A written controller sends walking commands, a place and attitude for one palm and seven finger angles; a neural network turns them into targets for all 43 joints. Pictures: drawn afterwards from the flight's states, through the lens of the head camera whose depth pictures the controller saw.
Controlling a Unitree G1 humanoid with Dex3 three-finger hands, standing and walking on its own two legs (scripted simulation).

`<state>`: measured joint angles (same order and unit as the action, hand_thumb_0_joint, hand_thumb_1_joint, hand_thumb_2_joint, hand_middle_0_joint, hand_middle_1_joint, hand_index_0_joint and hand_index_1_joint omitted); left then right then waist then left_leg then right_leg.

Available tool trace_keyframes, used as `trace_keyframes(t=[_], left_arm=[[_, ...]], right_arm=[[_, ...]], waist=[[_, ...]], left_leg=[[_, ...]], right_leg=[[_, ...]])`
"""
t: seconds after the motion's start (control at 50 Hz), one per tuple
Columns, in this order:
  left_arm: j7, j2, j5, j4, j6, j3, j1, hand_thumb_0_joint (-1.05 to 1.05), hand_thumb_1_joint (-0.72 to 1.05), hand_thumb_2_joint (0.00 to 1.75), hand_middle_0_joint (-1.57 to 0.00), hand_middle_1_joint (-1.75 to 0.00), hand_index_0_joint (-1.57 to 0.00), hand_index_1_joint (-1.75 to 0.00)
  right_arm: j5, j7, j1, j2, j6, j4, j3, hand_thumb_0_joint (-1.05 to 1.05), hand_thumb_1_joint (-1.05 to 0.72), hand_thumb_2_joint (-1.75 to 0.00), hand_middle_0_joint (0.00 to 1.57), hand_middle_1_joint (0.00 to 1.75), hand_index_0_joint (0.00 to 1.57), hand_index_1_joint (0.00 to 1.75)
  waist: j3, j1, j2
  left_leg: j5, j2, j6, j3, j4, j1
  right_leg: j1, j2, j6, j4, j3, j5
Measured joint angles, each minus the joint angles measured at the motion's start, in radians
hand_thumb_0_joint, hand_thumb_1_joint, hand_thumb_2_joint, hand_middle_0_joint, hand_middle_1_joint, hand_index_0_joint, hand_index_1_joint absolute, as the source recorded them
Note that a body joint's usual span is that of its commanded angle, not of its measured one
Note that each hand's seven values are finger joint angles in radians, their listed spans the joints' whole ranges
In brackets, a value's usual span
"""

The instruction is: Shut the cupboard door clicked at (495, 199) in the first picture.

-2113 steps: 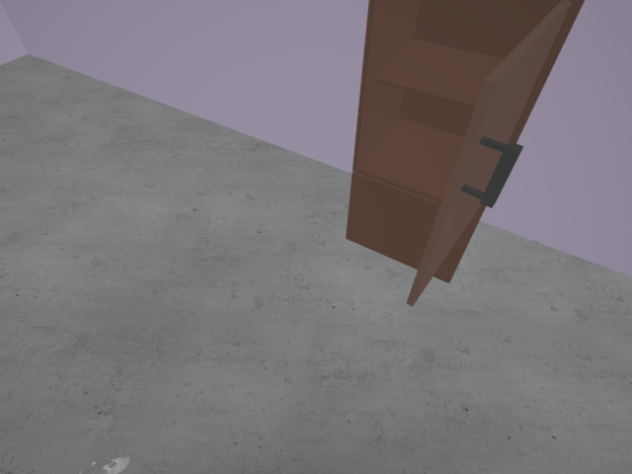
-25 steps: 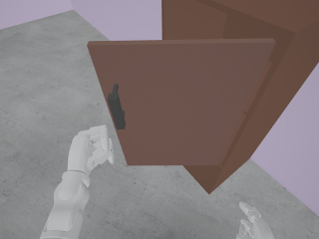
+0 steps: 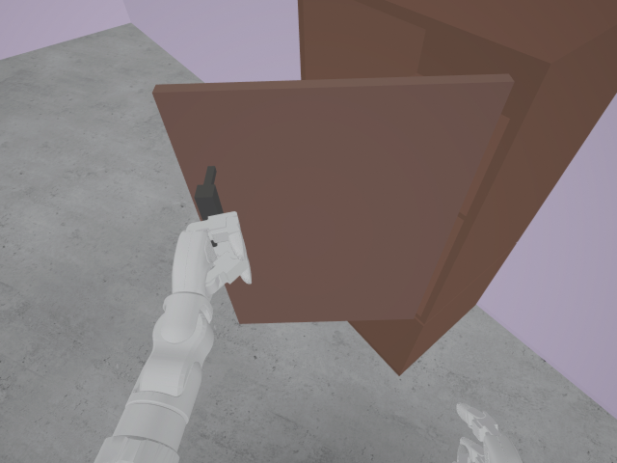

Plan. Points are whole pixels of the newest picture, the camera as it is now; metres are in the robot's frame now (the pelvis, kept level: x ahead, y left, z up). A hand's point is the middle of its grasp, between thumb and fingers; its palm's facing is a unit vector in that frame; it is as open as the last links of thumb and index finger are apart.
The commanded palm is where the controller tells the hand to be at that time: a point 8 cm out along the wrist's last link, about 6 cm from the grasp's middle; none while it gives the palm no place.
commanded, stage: bring the fist close to the handle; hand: left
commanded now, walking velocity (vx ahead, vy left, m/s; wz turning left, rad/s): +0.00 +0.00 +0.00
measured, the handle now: (217, 210) +0.44 +0.15 +0.08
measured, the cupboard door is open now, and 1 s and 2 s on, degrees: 53 42 30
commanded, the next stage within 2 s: push the door shut along its arc in 0.30 s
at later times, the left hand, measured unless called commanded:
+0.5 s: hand (234, 259) +0.35 +0.11 +0.08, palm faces +0.03 -1.00 -0.03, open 3.1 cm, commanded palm +0.33 +0.17 +0.08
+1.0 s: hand (243, 216) +0.43 +0.11 +0.08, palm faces -0.11 -0.99 -0.02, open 3.1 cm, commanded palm +0.41 +0.16 +0.08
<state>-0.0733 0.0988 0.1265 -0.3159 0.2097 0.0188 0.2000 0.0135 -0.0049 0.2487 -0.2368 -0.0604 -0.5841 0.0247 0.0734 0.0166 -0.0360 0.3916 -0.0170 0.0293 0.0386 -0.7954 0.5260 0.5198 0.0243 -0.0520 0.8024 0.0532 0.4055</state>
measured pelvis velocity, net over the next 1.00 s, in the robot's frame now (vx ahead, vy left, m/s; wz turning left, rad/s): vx -0.01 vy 0.01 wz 0.00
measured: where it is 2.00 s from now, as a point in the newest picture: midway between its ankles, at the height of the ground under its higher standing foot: outside the picture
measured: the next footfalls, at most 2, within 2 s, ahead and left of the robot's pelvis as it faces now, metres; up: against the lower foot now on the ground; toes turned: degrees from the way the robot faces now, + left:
none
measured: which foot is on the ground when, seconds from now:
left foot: down 0.00-1.00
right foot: down 0.00-1.00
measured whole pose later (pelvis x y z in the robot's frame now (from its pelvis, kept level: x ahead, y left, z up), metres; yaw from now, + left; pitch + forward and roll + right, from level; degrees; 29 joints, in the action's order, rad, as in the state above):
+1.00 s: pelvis -0.01 +0.01 -0.01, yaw +0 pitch +11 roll +0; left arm 0.11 0.21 0.16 -0.91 0.35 -0.10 0.68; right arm 0.03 -0.01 0.32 -0.27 -0.05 -0.66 0.01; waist 0.07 0.07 -0.03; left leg 0.38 -0.02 0.04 0.04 -0.84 0.65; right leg 0.64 0.02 -0.04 0.83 0.06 0.39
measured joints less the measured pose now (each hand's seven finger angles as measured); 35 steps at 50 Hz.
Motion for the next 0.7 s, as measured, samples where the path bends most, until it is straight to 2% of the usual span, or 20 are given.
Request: trace_keyframes(t=[0.16, 0.26, 0.38, 0.52, 0.7], left_arm=[[0.007, 0.02, 0.01, -0.023, 0.02, -0.036, -0.02, 0.01, 0.9, 0.9, -1.3, -1.5, -1.3, -1.5], [0.021, 0.027, 0.018, -0.027, 0.048, -0.032, -0.023, 0.01, 0.9, 0.9, -1.3, -1.5, -1.3, -1.5], [0.033, 0.026, 0.023, -0.062, 0.05, -0.031, 0.0, 0.01, 0.9, 0.9, -1.3, -1.5, -1.3, -1.5], [0.05, 0.044, 0.025, -0.127, 0.064, -0.052, 0.056, 0.01, 0.9, 0.9, -1.3, -1.5, -1.31, -1.5], [0.119, 0.074, 0.042, -0.296, 0.083, -0.082, 0.213, 0.01, 0.88, 0.9, -1.33, -1.5, -1.3, -1.5]], right_arm=[[0.003, -0.001, 0.018, -0.003, 0.021, 0.002, -0.005, 0.02, -0.91, -0.9, 0.2, 0.3, 0.2, 0.3], [0.006, -0.003, 0.018, -0.013, 0.017, -0.01, -0.011, 0.02, -0.91, -0.9, 0.2, 0.3, 0.2, 0.3], [0.009, -0.011, 0.004, -0.015, 0.016, -0.018, -0.011, 0.02, -0.91, -0.9, 0.2, 0.3, 0.2, 0.3], [0.011, -0.016, -0.009, -0.01, 0.011, -0.017, -0.006, 0.02, -0.91, -0.9, 0.2, 0.3, 0.2, 0.3], [0.019, -0.021, 0.002, -0.015, 0.008, -0.039, -0.006, 0.01, -0.91, -0.9, 0.2, 0.3, 0.2, 0.3]], waist=[[-0.003, 0.004, 0.002], [-0.009, 0.0, -0.001], [-0.01, 0.0, 0.0], [-0.012, 0.007, 0.004], [-0.01, 0.012, 0.004]], left_leg=[[-0.012, 0.007, -0.006, 0.006, 0.026, -0.022], [-0.016, 0.006, -0.008, -0.003, 0.024, -0.019], [-0.021, 0.006, -0.008, -0.005, 0.026, -0.016], [-0.024, 0.007, -0.008, -0.005, 0.027, -0.01], [-0.023, 0.002, -0.002, -0.01, 0.009, 0.028]], right_leg=[[-0.016, 0.008, -0.006, -0.021, -0.006, -0.012], [-0.018, 0.007, -0.008, -0.023, 0.002, -0.015], [-0.015, 0.006, -0.008, -0.024, 0.005, -0.018], [-0.01, 0.007, -0.008, -0.026, 0.005, -0.023], [0.022, 0.002, -0.003, -0.016, 0.01, -0.023]])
